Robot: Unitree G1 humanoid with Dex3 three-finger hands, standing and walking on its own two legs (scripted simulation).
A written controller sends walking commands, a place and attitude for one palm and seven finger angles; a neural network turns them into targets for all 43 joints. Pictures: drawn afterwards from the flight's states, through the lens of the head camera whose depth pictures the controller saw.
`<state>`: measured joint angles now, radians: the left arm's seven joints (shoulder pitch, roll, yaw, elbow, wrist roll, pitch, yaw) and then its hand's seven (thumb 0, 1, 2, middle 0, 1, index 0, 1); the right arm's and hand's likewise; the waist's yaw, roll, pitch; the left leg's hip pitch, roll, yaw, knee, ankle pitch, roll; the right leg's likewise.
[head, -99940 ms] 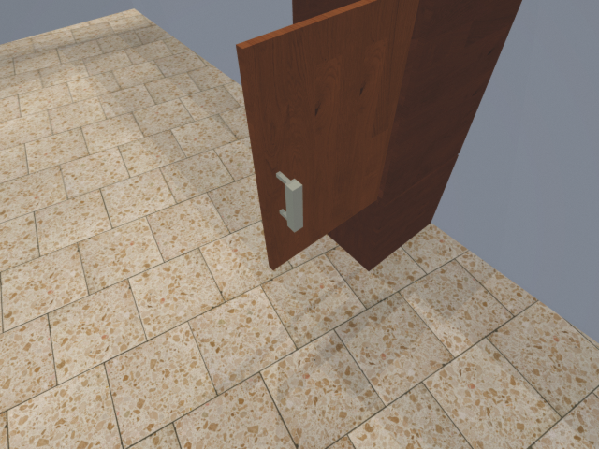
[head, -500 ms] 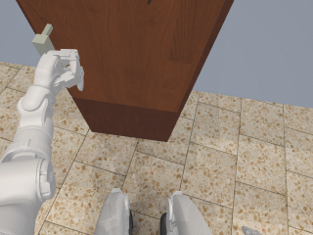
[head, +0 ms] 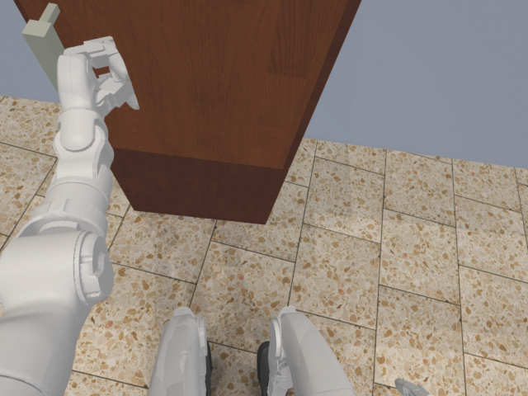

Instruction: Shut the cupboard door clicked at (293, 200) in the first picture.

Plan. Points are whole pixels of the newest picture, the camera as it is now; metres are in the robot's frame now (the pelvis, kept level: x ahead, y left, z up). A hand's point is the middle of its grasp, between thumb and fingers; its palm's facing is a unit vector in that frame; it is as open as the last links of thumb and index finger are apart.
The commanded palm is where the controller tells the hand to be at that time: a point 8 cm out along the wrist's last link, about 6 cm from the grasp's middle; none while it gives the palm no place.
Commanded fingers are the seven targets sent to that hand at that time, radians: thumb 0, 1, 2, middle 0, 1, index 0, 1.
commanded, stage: pull the fist back off the door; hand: left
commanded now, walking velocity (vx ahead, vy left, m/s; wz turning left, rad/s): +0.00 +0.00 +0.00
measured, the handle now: (65, 59) +0.59 +0.25 +0.07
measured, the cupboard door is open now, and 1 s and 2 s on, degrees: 0 0 0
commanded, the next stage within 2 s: draw the hand back to the body in 0.68 s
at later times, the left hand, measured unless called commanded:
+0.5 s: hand (132, 121) +0.48 +0.15 +0.07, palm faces +0.05 -1.00 -0.03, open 3.1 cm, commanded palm +0.45 +0.20 +0.08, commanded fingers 0.00 0.90 0.90 -1.30 -1.50 -1.30 -1.50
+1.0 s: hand (115, 128) +0.44 +0.16 +0.12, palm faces +0.03 -1.00 -0.05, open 3.1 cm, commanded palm +0.39 +0.21 +0.12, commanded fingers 0.00 0.90 0.90 -1.30 -1.50 -1.30 -1.50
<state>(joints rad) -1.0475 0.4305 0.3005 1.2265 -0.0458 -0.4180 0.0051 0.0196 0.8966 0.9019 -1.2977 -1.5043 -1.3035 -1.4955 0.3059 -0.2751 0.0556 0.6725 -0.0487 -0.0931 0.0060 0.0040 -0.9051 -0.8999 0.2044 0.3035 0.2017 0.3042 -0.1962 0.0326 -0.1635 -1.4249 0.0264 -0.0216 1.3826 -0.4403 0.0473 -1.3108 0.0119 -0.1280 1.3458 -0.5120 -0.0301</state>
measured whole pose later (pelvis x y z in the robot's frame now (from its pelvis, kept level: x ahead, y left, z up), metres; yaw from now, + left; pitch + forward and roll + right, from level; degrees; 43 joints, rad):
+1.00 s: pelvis +0.07 -0.02 +0.06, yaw +0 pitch +19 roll -1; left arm -0.26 0.24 0.19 0.51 -0.20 -0.45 -0.14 0.02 0.90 0.90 -1.30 -1.50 -1.30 -1.49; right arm 0.25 -0.23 0.01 0.59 0.02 0.03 -0.01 0.01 -0.91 -0.90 0.20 0.30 0.20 0.30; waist -0.04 0.05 -0.16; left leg -0.99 0.03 0.02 1.15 -0.49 0.02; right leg -0.91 0.03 -0.07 1.14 -0.56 -0.05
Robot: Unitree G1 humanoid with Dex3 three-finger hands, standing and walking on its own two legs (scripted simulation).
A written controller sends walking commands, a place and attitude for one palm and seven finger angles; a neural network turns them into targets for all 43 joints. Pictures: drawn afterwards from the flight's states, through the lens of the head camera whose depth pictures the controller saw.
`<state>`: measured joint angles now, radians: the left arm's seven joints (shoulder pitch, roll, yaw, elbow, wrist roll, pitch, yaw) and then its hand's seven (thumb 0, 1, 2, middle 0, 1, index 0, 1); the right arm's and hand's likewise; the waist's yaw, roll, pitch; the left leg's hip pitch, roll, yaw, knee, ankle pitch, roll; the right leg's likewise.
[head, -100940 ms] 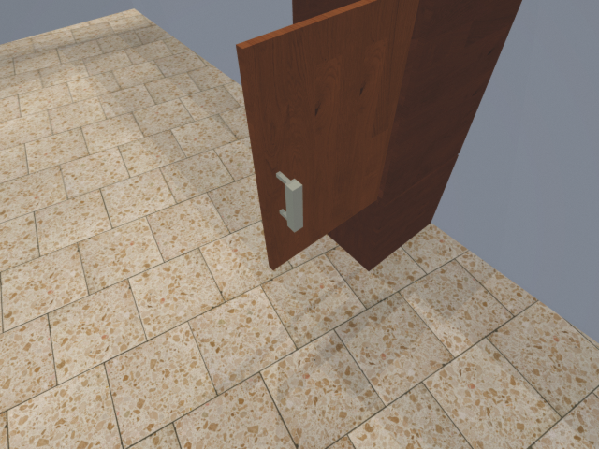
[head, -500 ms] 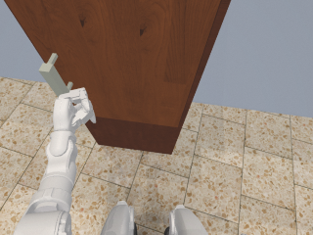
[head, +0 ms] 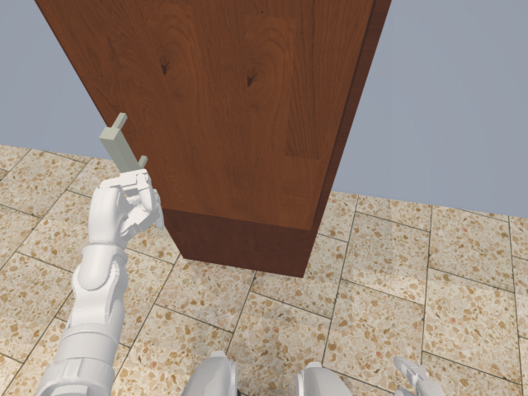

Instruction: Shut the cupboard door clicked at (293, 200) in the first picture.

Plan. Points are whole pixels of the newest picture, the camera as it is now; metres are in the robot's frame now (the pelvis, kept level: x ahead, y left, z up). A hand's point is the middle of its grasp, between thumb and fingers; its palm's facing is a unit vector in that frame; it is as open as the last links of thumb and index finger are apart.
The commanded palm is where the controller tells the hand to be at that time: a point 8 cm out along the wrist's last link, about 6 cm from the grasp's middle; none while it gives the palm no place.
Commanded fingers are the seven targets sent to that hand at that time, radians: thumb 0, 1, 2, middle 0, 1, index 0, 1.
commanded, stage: draw the hand back to the body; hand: left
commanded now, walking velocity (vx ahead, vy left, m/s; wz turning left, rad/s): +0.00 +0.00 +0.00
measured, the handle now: (128, 149) +0.53 +0.26 +0.01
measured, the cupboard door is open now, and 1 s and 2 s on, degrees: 0 0 0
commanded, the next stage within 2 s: step back with the hand held close in 1.38 s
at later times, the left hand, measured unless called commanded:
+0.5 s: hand (54, 246) +0.28 +0.23 +0.15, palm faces +0.21 -0.94 -0.27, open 3.1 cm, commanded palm +0.23 +0.28 +0.17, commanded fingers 0.00 0.90 0.90 -0.86 -1.02 -0.86 -1.02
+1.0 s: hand out of the picture +0.23 +0.29 +0.25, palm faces +0.44 -0.79 -0.42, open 6.1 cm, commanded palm +0.18 +0.33 +0.27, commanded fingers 0.00 0.90 0.90 -0.20 -0.30 -0.20 -0.30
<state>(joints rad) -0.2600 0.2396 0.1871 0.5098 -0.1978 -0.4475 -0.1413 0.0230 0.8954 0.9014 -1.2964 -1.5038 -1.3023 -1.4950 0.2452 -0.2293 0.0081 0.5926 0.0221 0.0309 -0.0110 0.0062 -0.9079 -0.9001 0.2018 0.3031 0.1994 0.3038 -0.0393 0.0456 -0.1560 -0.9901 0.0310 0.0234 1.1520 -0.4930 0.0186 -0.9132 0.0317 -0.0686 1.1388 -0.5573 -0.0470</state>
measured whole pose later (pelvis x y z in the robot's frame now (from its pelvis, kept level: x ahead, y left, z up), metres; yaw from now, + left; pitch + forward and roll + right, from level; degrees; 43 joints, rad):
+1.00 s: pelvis +0.04 +0.03 +0.09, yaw +1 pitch -1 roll +0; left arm 0.46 0.37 0.33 -0.38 -0.08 -0.04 0.11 0.02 0.89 0.90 -0.44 -0.56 -0.44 -0.55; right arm 0.21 -0.23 0.05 0.60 0.02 -0.06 -0.06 0.01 -0.90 -0.90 0.20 0.30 0.20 0.30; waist 0.06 0.08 -0.03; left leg -0.18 -0.03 0.05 0.47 -0.27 0.05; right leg -0.10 -0.01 -0.04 0.43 -0.31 0.00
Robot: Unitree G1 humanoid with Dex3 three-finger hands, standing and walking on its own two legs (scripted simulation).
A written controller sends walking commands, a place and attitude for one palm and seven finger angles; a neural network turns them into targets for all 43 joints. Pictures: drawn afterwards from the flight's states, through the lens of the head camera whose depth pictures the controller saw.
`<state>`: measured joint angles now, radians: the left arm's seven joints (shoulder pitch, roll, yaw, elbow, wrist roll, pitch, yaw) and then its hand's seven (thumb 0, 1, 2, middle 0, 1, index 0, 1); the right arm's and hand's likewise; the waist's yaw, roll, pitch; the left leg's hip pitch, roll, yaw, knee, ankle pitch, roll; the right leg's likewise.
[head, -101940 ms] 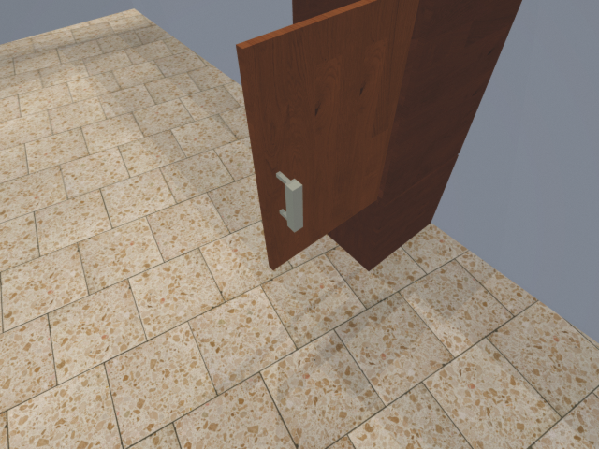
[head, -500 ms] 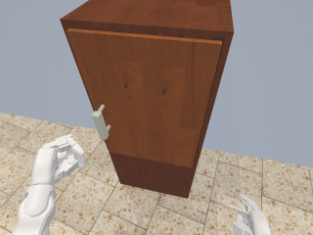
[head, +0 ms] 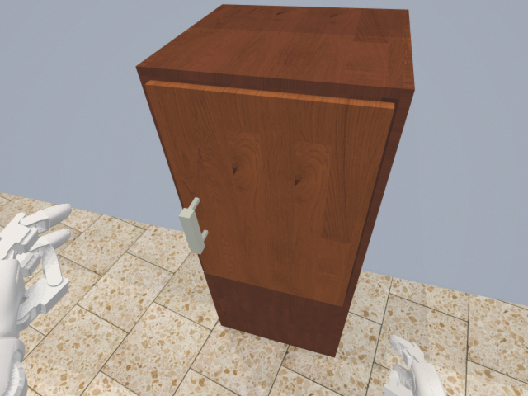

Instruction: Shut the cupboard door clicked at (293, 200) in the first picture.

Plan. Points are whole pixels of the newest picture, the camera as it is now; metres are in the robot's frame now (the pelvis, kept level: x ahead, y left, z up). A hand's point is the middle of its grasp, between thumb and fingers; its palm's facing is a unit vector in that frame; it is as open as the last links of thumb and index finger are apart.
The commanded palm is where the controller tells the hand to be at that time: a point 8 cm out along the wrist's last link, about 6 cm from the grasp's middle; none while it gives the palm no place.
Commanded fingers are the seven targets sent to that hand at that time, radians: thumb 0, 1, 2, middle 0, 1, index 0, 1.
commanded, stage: draw the hand back to the body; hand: left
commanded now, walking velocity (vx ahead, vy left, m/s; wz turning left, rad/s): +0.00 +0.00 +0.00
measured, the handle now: (196, 225) +0.49 +0.23 -0.08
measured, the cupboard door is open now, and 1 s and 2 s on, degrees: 0 0 0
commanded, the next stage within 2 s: step back with the hand held close in 0.38 s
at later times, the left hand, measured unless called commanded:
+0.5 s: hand (69, 289) +0.18 +0.24 +0.16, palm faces +0.45 -0.79 -0.41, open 7.4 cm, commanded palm +0.13 +0.28 +0.18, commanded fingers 0.00 0.90 0.90 -0.20 -0.30 -0.20 -0.30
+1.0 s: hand (41, 309) +0.16 +0.26 +0.16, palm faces +0.36 -0.79 -0.50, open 7.4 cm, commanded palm +0.10 +0.30 +0.18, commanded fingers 0.00 0.90 0.90 -0.20 -0.30 -0.20 -0.30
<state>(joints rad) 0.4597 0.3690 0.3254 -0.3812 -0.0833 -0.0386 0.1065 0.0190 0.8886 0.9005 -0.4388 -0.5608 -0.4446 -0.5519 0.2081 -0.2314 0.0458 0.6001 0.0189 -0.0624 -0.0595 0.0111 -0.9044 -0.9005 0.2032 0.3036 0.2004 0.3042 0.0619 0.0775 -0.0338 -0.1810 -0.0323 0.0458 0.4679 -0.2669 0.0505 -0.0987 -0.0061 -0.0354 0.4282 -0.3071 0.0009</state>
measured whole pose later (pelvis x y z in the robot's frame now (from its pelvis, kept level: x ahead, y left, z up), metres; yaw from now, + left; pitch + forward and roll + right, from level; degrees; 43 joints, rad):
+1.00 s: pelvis -0.05 +0.01 +0.00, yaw -1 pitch +1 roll -1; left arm 0.56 0.45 0.41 -0.45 -0.08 -0.14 0.13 0.02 0.88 0.90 -0.21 -0.31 -0.22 -0.30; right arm 0.18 -0.24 0.00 0.54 0.02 0.06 -0.09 0.01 -0.91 -0.90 0.20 0.30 0.20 0.30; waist -0.01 0.04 -0.02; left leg -0.32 -0.02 0.07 0.52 -0.21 0.06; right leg -0.26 0.00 -0.01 0.50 -0.26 0.01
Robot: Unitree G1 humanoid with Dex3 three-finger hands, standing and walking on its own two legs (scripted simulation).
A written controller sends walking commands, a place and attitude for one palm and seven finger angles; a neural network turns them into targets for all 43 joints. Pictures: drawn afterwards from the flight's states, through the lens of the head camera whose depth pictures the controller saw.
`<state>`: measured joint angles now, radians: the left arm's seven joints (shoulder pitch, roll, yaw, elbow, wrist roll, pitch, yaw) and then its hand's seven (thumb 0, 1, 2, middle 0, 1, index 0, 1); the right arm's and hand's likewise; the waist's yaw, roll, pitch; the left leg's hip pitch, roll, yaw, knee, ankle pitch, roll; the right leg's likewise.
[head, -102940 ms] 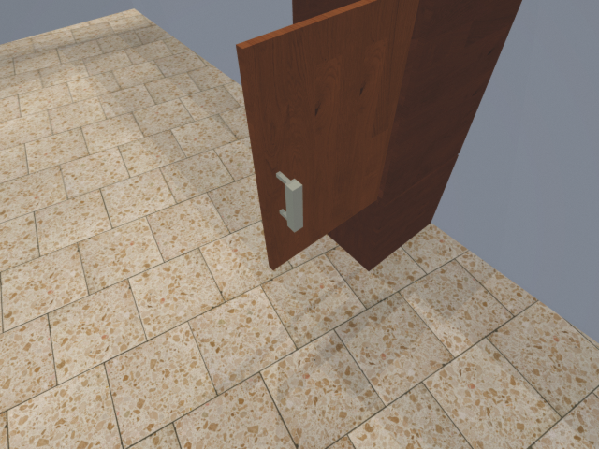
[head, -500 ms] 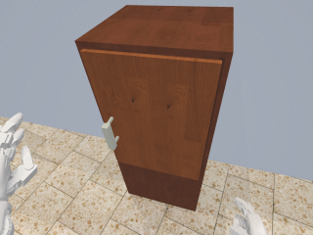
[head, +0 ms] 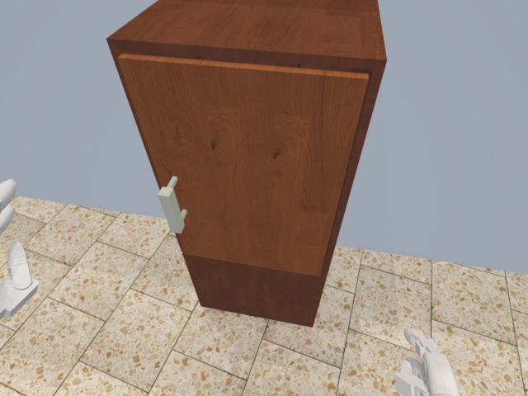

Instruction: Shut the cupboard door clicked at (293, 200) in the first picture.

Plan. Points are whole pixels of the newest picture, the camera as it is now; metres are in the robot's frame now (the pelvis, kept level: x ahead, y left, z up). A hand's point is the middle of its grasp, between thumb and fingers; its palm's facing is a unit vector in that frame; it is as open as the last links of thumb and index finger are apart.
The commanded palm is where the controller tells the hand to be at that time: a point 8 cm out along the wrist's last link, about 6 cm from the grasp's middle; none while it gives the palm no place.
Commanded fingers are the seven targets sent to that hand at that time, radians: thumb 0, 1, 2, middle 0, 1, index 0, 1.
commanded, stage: step back with the hand held close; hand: left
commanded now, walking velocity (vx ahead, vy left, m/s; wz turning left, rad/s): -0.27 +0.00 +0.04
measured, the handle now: (175, 204) +0.53 +0.24 -0.08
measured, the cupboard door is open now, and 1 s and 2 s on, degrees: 0 0 0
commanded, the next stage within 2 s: stop stepping back and stand still in 0.62 s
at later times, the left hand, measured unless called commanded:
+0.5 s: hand out of the picture +0.07 +0.28 +0.17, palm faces +0.49 -0.74 -0.46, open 7.4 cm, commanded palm +0.01 +0.32 +0.18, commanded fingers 0.00 0.90 0.90 -0.20 -0.30 -0.20 -0.30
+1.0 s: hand out of the picture -0.02 +0.33 +0.18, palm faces +0.59 -0.76 -0.29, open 7.5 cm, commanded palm -0.11 +0.34 +0.18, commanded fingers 0.00 0.90 0.90 -0.20 -0.30 -0.20 -0.30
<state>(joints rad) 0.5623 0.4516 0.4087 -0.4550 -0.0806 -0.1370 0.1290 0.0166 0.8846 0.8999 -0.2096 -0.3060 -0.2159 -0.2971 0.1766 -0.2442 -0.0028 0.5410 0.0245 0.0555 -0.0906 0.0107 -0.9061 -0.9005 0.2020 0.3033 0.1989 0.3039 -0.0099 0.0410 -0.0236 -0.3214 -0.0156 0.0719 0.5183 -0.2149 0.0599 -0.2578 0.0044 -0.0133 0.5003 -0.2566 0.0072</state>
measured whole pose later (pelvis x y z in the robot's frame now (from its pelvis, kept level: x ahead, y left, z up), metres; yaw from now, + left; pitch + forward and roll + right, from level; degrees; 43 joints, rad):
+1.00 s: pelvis -0.22 +0.03 +0.00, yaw +5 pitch -2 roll -3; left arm 0.38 0.41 0.45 -0.44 -0.03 -0.18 0.19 0.02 0.88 0.90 -0.20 -0.31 -0.21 -0.30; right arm 0.28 -0.15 0.01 0.65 0.00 -0.12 -0.06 0.01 -0.91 -0.90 0.20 0.30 0.20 0.30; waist -0.02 -0.06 -0.01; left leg -0.35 0.03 -0.01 0.60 -0.24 0.03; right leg -0.47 0.05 0.02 0.92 -0.39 0.03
